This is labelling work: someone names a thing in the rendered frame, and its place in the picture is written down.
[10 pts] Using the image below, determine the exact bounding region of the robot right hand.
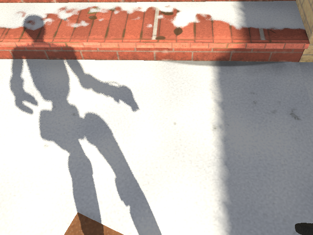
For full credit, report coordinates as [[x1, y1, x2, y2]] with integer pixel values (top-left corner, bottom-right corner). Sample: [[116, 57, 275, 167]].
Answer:
[[294, 222, 313, 235]]

